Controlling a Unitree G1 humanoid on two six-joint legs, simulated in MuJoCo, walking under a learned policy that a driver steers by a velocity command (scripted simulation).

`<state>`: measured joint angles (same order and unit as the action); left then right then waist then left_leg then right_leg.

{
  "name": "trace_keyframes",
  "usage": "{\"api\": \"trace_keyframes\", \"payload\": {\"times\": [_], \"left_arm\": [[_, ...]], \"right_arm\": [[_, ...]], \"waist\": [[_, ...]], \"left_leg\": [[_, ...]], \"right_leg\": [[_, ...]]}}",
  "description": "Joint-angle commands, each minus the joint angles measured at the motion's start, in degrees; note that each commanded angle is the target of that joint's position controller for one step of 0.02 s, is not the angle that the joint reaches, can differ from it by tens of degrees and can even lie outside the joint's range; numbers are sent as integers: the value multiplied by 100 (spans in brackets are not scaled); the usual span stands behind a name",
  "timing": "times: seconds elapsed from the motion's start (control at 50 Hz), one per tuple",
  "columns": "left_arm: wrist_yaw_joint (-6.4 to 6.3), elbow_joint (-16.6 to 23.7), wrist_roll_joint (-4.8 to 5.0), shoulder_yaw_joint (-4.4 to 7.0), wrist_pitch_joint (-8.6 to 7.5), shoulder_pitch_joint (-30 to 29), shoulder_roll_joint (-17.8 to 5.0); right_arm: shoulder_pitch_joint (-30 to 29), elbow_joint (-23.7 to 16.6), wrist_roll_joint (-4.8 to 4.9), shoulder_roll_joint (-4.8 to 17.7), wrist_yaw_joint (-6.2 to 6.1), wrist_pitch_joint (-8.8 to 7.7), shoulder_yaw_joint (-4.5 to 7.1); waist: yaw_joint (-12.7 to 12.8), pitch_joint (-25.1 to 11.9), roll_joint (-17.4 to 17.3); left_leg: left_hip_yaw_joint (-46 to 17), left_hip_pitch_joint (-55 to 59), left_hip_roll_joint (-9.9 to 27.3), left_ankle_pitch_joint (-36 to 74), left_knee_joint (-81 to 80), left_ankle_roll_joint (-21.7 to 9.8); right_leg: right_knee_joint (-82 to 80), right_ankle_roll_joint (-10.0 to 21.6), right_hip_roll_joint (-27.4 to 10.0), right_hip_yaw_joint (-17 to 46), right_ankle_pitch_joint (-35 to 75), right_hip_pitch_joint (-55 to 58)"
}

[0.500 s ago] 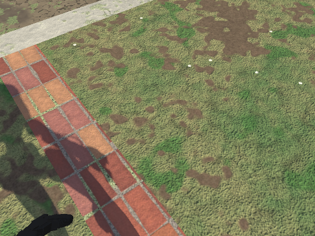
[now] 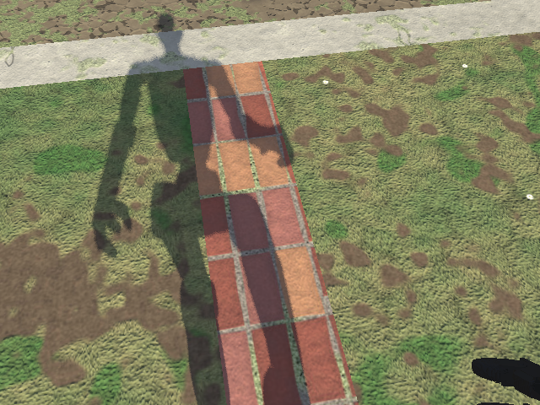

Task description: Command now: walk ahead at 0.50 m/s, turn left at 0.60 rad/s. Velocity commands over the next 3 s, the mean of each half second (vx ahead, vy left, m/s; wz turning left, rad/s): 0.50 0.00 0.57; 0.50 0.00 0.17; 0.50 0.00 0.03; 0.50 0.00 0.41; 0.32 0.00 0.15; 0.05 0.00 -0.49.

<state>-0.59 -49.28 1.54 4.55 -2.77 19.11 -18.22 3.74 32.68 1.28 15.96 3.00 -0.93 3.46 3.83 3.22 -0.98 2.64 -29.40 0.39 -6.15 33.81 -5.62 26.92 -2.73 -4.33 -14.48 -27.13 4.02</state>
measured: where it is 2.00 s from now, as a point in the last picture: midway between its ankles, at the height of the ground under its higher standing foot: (203, 197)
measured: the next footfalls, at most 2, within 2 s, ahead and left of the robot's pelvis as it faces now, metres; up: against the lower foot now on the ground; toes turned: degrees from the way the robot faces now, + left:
right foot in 0.48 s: +0.47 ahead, -0.07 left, +0.00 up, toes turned +20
left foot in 0.98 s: +0.63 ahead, +0.26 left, +0.00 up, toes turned +21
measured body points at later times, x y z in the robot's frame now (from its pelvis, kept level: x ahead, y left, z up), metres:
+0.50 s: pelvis +0.29 +0.00 +0.01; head +0.31 +0.01 +0.45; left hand +0.45 +0.29 -0.06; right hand +0.40 -0.28 -0.10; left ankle +0.13 +0.08 -0.71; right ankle +0.43 -0.08 -0.72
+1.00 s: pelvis +0.53 +0.11 +0.01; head +0.56 +0.13 +0.46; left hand +0.41 +0.37 -0.13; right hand +0.84 -0.02 -0.05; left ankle +0.60 +0.24 -0.72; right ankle +0.43 -0.08 -0.70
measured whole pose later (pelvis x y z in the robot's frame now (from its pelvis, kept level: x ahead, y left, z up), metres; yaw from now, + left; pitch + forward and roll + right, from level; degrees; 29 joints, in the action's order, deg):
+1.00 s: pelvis +0.53 +0.11 +0.01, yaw +20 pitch +2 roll -1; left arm 0.2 -50.8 1.0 2.9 -2.8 23.4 -17.8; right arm 1.6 36.1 0.3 15.1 1.7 -4.6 1.8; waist 5.3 1.4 0.3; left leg 0.7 -26.7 0.4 -5.5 29.9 -3.4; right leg 29.8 -0.6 -1.4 -0.3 -24.6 -2.0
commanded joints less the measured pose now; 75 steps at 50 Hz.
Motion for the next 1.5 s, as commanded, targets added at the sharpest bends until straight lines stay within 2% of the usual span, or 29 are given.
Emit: {"api": "trace_keyframes", "payload": {"times": [0.02, 0.04, 0.06, 0.1, 0.18, 0.3, 0.4, 0.46, 0.48, 0.5, 0.52, 0.54, 0.56, 0.6, 0.66, 0.76, 0.9, 0.96, 0.98, 1.0, 1.02, 1.04, 1.08, 1.16, 1.26, 1.42, 1.46, 1.48, 1.5], "left_arm": [[18, 825, -287, -110, -174, 232, -93], [99, 881, -127, -75, -387, -280, -511], [143, 1072, 85, 4, -487, -849, -799], [79, 1028, -113, -17, -552, -907, -712], [75, 966, -251, -7, -320, -712, -584], [131, 1285, -213, -155, -309, -1969, -233], [228, 1437, -122, -62, -407, -2290, -484], [221, 1219, -152, 52, -477, -1493, -625], [192, 1126, -237, 127, -510, -886, -804], [160, 1044, -352, 228, -510, -133, -1224], [247, 762, -225, 290, -433, 324, -1268], [255, 812, -74, 161, -412, 169, -783], [232, 853, -92, 93, -363, -137, -565], [204, 853, -199, -1, -314, -526, -379], [185, 749, -167, -39, -356, -516, -321], [137, 550, -77, 45, -309, -274, -703], [108, 194, 17, 68, -135, 298, -889], [63, 168, 19, 54, -51, 195, -905], [49, 274, -78, -52, -64, 149, -680], [70, 479, -159, -259, -167, 674, -73], [94, 403, -89, -212, -279, 562, -328], [134, 539, 57, -83, -338, 109, -748], [125, 612, -23, -82, -331, -355, -656], [107, 526, -111, -107, -120, -170, -325], [138, 800, -147, -176, -147, -1156, -148], [356, 1206, -83, -199, -260, -2182, -250], [354, 1134, -104, -127, -282, -1801, -407], [312, 935, -118, -8, -293, -1087, -599], [249, 715, -173, 118, -292, -82, -937]], "right_arm": [[1952, 124, 66, 1976, -182, 3, 666], [2134, -69, 21, 1525, -146, -106, 518], [1958, 30, -33, 1213, -115, -195, 412], [1260, -1, -31, 952, -126, -247, 319], [971, -14, -81, 871, -226, -292, 264], [1459, 292, -20, 1053, -395, -216, 310], [1773, 518, 35, 997, -422, -148, 307], [1693, 578, -14, 825, -426, -102, 257], [1717, 554, -57, 565, -400, -114, 157], [2175, 469, -35, 283, -400, -146, 55], [2688, 505, 65, 303, -411, -200, 11], [2276, 567, 98, 797, -407, -207, 111], [1652, 475, 57, 941, -403, -203, 149], [1120, 335, -69, 799, -377, -245, 143], [1244, 382, -59, 474, -319, -247, 74], [392, 169, -111, 222, -256, -324, -75], [-486, -81, -13, 382, -99, -396, -46], [619, 244, -73, 773, -131, -400, 167], [1579, 451, -114, 1089, -191, -379, 291], [2139, 543, -188, 1724, -228, -327, 428], [2282, 595, -101, 1301, -208, -306, 319], [1871, 584, -76, 1049, -195, -321, 208], [1190, 536, -117, 726, -164, -338, 99], [881, 646, -140, 660, -145, -480, 93], [1225, 961, -113, 849, -249, -473, 136], [1920, 1508, -13, 1072, -331, -281, 200], [1875, 1555, -13, 1132, -351, -215, 217], [1802, 1557, -22, 1089, -355, -181, 187], [1787, 1453, -98, 879, -363, -185, 86]], "waist": [[-624, -1750, -1506], [-1051, -2535, -882], [-1111, -1687, -561], [-603, -833, 12], [-243, -583, -122], [-688, -263, -298], [-753, -251, -456], [-362, -473, -669], [-86, -1021, -505], [-28, -1895, 509], [-113, -2194, 1933], [23, -1467, 1211], [71, -811, 718], [-138, -226, 453], [-330, -304, 721], [-104, -187, 548], [58, -5, 594], [-637, -677, 502], [-1064, -1393, 248], [-954, -2201, -1164], [-1060, -2445, -1286], [-987, -1509, -898], [-687, -627, -388], [-260, -391, -457], [-506, -100, -214], [-749, 83, -215], [-492, -174, -330], [-93, -610, -272], [315, -1424, -51]], "left_leg": [[-3641, 5149, 1463, -940, -705, -1582], [-5048, 5383, 1855, -1770, -1527, -1833], [-4231, 4832, 1698, -1390, -1695, -1521], [-3033, 3232, 1228, -178, -1747, -1195], [-2282, 1953, 894, 1118, -2066, -1202], [-1773, 1420, 399, 436, -1990, -749], [-2507, 2020, 674, -34, -1398, -602], [-2557, 2269, 638, 682, -721, -411], [-2270, 2039, 349, 845, 237, -229], [-1636, 563, -288, -292, 2042, 173], [-1313, -825, -620, -2784, 3440, 432], [-1517, -1417, -309, -2522, 3969, 454], [-1319, -1514, -106, -2046, 4013, 449], [-1075, -1257, 241, -1441, 3458, 424], [-804, -802, 455, -1184, 2783, 474], [-523, -663, 497, 70, 986, 600], [-380, -140, 226, 406, -326, 417], [-102, 1649, -69, 212, -760, 71], [-671, 3171, 500, 254, -565, -213], [-3159, 5226, 1979, -455, -802, -1096], [-4410, 5220, 2191, -1257, -1520, -1301], [-3667, 4509, 1997, -1487, -1650, -1043], [-2495, 3080, 1502, -750, -1963, -825], [-1572, 1968, 1171, 443, -2513, -862], [-901, 2010, 977, 857, -2672, -711], [-917, 3206, 1426, 1142, -2152, -488], [-923, 3324, 1377, 2315, -1591, -364], [-772, 3135, 1114, 3014, -766, -239], [-594, 2240, 809, 2313, 594, -60]], "right_leg": [[4660, 163, 381, 593, -390, -4204], [5319, 224, 504, 1947, -742, -4793], [5211, 322, 254, 1988, -144, -5213], [4214, 316, -139, 1942, 657, -4665], [3351, 11, -216, 1843, 1144, -3911], [974, -167, 240, 1742, 3109, -3481], [187, 30, 410, 1976, 2877, -3176], [-137, 374, 436, 1727, 2473, -2245], [-53, 657, 51, 1999, 2482, -1152], [-46, 1352, -1069, 3683, 2105, 847], [-787, 1954, -1825, 5872, 661, 1616], [-1017, 1791, -1723, 5788, -387, 1173], [-1087, 1582, -1497, 4936, -198, 459], [-1344, 1481, -1065, 3917, 963, -648], [-1628, 1529, -808, 3206, 1985, -1076], [-1886, 1509, -693, 2384, 2761, -1148], [-1577, 1255, -981, 2201, 3047, -577], [-165, 968, -706, 1814, 4778, -617], [1199, 759, -446, 1584, 4165, -1434], [3456, 325, 443, 1234, 1534, -3686], [4277, 344, 538, 1959, -578, -4462], [4557, 419, 203, 1999, -251, -4931], [4037, 395, -196, 1783, 643, -4696], [3403, 184, -380, 1755, 1403, -3978], [1642, 97, -281, 1675, 2892, -4113], [257, 453, 27, 1599, 2724, -4013], [110, 619, 245, 1410, 2312, -3247], [-49, 765, 401, 1266, 2391, -2190], [268, 1042, -147, 1760, 2687, -466]]}}
Over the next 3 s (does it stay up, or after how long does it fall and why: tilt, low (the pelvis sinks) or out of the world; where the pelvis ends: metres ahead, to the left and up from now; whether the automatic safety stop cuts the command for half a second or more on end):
stays up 1.24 0.55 0.02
